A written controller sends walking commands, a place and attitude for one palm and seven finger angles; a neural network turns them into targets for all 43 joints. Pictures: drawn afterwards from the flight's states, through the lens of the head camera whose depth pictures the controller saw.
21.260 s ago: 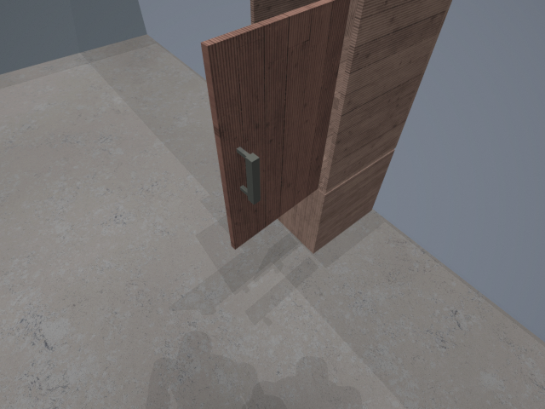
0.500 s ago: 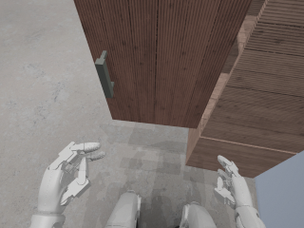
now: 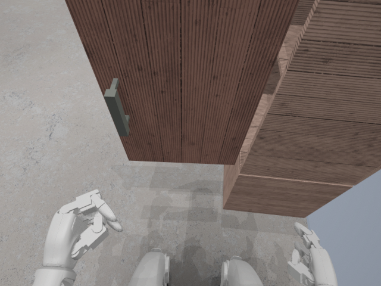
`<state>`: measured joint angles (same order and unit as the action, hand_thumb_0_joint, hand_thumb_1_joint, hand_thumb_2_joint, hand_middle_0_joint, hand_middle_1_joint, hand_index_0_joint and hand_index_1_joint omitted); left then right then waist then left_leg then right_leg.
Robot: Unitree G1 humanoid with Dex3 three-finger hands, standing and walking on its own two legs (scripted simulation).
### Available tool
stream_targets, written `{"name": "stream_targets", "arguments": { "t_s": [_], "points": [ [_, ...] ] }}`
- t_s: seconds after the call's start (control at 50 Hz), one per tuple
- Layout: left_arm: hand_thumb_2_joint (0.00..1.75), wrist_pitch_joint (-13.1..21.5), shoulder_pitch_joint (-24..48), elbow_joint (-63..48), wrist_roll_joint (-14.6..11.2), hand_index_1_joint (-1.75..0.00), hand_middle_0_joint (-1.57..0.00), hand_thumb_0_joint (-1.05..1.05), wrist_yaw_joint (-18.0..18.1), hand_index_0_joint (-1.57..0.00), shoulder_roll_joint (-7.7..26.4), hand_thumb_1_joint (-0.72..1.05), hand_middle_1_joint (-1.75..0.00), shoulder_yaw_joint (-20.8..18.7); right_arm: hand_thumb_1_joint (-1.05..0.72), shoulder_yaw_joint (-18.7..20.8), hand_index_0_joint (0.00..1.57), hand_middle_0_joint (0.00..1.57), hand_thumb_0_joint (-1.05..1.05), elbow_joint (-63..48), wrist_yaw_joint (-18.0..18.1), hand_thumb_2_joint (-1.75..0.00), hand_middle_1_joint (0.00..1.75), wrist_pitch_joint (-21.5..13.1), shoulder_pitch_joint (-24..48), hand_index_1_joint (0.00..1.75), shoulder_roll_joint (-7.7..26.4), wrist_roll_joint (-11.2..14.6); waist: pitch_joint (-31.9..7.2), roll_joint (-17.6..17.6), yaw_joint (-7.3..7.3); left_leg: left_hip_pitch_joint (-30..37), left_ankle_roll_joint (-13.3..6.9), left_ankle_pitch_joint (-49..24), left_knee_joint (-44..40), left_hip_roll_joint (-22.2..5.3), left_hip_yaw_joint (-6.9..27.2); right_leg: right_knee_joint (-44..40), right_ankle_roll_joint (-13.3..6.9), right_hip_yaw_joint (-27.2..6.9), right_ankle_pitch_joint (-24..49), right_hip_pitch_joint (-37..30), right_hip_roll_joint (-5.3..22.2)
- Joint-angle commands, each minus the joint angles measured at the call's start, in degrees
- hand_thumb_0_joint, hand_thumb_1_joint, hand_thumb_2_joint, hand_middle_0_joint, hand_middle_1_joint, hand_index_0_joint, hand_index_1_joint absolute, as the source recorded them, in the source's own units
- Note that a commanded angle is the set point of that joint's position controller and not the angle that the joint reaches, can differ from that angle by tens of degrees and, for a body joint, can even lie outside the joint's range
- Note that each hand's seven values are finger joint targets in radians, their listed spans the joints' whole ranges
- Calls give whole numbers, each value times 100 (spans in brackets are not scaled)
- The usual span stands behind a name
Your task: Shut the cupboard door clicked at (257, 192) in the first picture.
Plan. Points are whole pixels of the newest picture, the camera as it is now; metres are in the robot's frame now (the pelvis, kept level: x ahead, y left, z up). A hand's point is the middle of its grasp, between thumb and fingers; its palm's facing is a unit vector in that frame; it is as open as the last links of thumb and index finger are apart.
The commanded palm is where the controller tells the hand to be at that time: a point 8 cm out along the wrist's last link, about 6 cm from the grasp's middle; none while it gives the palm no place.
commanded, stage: raise the hand and make a fist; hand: left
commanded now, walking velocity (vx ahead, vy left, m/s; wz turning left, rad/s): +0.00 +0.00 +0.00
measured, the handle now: (120, 108) +0.48 +0.20 +0.06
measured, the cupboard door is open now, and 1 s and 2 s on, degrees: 94 94 94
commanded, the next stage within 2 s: bring the fist close to the handle in 0.80 s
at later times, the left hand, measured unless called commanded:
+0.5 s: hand (96, 215) +0.23 +0.18 +0.06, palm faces +0.03 -1.00 -0.04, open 3.1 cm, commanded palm +0.21 +0.24 +0.06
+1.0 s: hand (97, 219) +0.23 +0.18 +0.06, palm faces +0.02 -1.00 -0.03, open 3.1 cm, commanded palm +0.22 +0.23 +0.06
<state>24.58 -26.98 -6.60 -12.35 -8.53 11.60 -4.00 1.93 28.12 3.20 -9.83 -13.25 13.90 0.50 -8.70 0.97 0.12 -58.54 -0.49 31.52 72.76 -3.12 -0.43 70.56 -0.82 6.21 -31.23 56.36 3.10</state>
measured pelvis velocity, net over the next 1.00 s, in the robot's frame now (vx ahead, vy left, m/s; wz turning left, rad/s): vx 0.00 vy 0.00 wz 0.01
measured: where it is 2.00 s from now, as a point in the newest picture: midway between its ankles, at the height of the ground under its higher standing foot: outside the picture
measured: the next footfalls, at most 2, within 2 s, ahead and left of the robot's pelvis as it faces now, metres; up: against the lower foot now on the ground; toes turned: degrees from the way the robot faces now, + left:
none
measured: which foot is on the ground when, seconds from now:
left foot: down 0.00-1.00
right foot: down 0.00-1.00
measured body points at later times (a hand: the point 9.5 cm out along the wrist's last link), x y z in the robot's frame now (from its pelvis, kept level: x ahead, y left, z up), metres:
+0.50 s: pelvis +0.01 -0.01 +0.01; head +0.08 +0.00 +0.45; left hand +0.23 +0.24 +0.07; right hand +0.19 -0.24 -0.07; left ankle +0.03 +0.11 -0.63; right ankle +0.03 -0.12 -0.63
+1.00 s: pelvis +0.00 +0.00 +0.01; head +0.07 +0.00 +0.45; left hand +0.22 +0.23 +0.06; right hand +0.19 -0.24 -0.07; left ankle +0.03 +0.11 -0.63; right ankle +0.03 -0.12 -0.63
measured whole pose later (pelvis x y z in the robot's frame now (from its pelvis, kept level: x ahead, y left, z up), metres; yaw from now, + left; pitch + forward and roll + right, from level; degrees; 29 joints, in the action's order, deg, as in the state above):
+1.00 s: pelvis +0.00 +0.00 +0.01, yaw +0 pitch +16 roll -2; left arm 24.6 -21.0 -0.9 -15.7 -13.2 12.7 -7.8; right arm -0.4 28.1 3.1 -9.1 -13.4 13.5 0.8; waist -8.9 1.8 0.7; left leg -56.8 0.0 31.0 71.4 -3.1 0.5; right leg 68.9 -1.2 6.9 -30.9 54.3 2.8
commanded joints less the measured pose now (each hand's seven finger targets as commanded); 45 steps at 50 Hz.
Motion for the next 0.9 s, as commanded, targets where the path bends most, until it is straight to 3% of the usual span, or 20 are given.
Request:
{"name": "stream_targets", "arguments": {
  "t_s": [0.0, 0.1, 0.26, 0.44, 0.52, 0.56, 0.62, 0.66, 0.84, 0.88],
  "points": [
    [90, 438, 86, -1300, -121, -142, -123, 0, 49, -123, 485, 90, -142, -432, -90, 174, 20, 20, 0, -941, 10, -90, 30, -261, 169, 30, 638, -7, -1272, 261, 17, 1061, -39, -1143, -1278, 299, 268, -1050, -94, -233, 891, -968, -343],
    [90, 246, 233, -995, -125, -150, -130, 0, -144, -130, 532, 90, -150, -441, -90, 144, 20, 20, 0, -970, 18, -90, 30, -176, 98, 30, 675, 2, -1120, 87, -87, 1024, -47, -1060, -1274, 294, 275, -1166, -72, -242, 881, -998, -361],
    [90, 230, 518, -1016, -320, -150, -130, 0, -359, -130, 710, 90, -150, -757, -90, 100, 20, 20, 0, -903, 36, -90, 30, -198, 117, 30, 651, 7, -1347, 271, -1, 1158, -32, -1513, -1215, 298, 255, -1095, -92, -267, 1389, -1240, -360],
    [90, 184, 586, -696, -461, -150, -130, 0, -540, -130, 730, 90, -150, -832, -90, 122, 20, 20, 0, -867, 49, -90, 30, -222, 124, 30, 700, 52, -1357, 20, 1, 1016, -47, -1448, -1217, 312, 209, -1233, -61, -401, 1296, -1427, -323],
    [90, 248, 560, -634, -483, -150, -130, 0, -508, -130, 840, 90, -150, -952, -90, 137, 20, 20, 0, -829, 48, -90, 30, -225, 131, 30, 695, 50, -1311, -41, 41, 911, -51, -1460, -1200, 317, 201, -1245, -74, -451, 1263, -1503, -324],
    [90, 286, 571, -592, -495, -150, -130, 0, -507, -130, 738, 90, -150, -897, -90, 141, 20, 20, 0, -831, 38, -90, 30, -215, 111, 30, 685, 51, -1278, -116, 6, 864, -45, -1406, -1175, 320, 176, -1287, -46, -497, 1212, -1486, -295],
    [90, 375, 634, -717, -451, -150, -130, 0, -463, -130, 874, 90, -150, -959, -90, 156, 20, 20, 0, -816, 41, -90, 30, -224, 134, 30, 708, 45, -1308, 163, 48, 953, -47, -1380, -1223, 310, 191, -1215, -83, -445, 1135, -1374, -317],
    [90, 401, 595, -707, -444, -150, -130, 0, -456, -130, 774, 90, -150, -863, -90, 148, 20, 20, 0, -832, 27, -90, 30, -220, 147, 30, 695, 51, -1278, 172, 23, 976, -40, -1292, -1256, 313, 184, -1244, -73, -448, 1044, -1315, -307],
    [90, 351, 620, -635, -447, -150, -130, 0, -466, -130, 753, 90, -150, -832, -90, 121, 20, 20, 0, -869, 36, -90, 30, -184, 156, 30, 711, 55, -1168, 135, -7, 919, -51, -1035, -1296, 318, 199, -1314, -70, -436, 735, -1244, -320],
    [90, 336, 650, -577, -462, -150, -130, 0, -484, -130, 728, 90, -150, -826, -90, 115, 20, 20, 0, -880, 40, -90, 30, -184, 145, 30, 710, 55, -1111, -33, -34, 853, -55, -985, -1263, 321, 208, -1349, -58, -461, 666, -1242, -318]
  ]
}}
